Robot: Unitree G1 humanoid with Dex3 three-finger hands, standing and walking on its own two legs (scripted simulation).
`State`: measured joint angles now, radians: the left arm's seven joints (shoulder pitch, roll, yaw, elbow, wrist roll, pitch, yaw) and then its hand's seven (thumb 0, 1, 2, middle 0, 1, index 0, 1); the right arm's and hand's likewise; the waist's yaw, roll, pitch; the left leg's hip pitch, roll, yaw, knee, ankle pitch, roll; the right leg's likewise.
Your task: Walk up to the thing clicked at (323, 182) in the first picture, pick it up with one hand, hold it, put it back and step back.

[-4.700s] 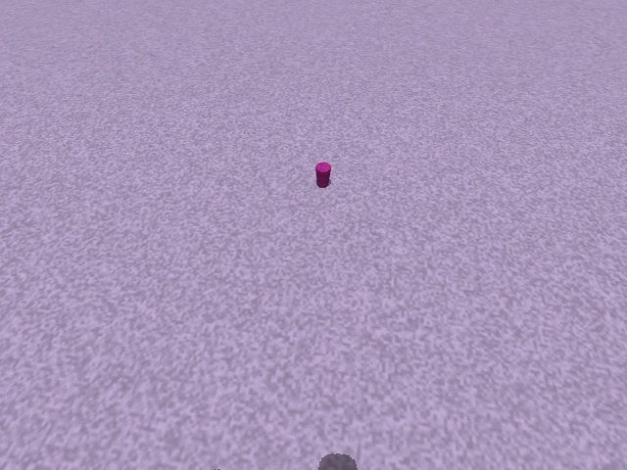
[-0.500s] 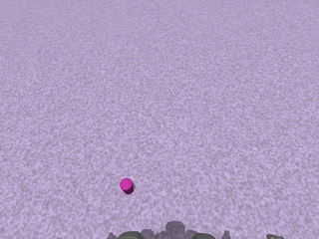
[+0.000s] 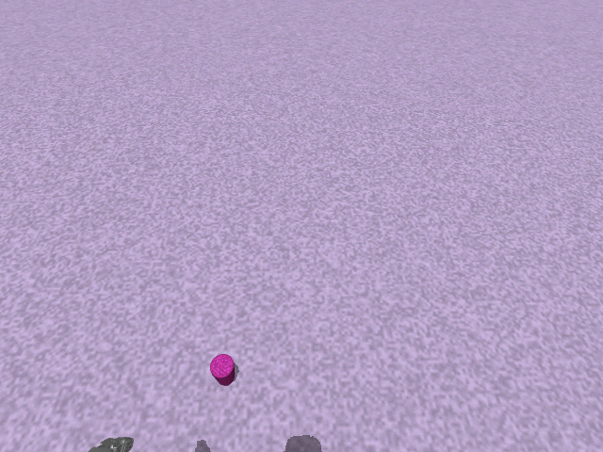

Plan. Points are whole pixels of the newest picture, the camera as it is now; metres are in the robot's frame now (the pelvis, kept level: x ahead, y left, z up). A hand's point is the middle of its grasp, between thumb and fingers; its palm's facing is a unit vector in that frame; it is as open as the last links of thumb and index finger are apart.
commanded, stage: walk up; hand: left
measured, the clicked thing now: (224, 371) +0.45 +0.25 -0.73
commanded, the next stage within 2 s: stand in 0.82 s
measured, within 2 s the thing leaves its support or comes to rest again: neither
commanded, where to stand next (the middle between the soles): +0.08 +0.00 m, yaw +1 degrees
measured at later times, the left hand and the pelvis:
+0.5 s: hand out of the picture +0.08 +0.25 -0.16, palm faces +0.01 -0.94 -0.33, open 7.4 cm; pelvis +0.01 +0.00 +0.00, yaw +1 degrees
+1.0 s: hand out of the picture +0.10 +0.25 -0.15, palm faces -0.01 -0.94 -0.34, open 7.4 cm; pelvis +0.02 +0.00 +0.00, yaw +1 degrees
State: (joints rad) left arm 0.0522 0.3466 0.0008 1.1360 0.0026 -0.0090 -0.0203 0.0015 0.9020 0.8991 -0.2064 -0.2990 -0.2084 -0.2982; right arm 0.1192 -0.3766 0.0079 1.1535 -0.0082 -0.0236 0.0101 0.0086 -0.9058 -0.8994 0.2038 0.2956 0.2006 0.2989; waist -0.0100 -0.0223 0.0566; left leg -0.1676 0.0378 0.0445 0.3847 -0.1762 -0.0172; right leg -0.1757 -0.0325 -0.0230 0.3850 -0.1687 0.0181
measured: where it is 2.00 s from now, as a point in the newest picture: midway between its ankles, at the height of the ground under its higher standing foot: outside the picture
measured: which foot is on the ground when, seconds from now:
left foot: down 0.00-1.00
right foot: down 0.00-1.00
